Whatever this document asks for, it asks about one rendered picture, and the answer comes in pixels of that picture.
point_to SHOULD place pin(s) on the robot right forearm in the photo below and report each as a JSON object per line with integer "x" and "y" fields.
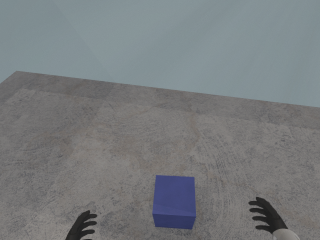
{"x": 284, "y": 234}

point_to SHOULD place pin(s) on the robot right hand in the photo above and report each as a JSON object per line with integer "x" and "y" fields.
{"x": 272, "y": 218}

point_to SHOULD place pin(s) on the carton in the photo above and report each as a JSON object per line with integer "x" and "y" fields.
{"x": 174, "y": 202}

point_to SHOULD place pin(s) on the robot left hand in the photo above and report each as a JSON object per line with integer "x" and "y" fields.
{"x": 76, "y": 232}

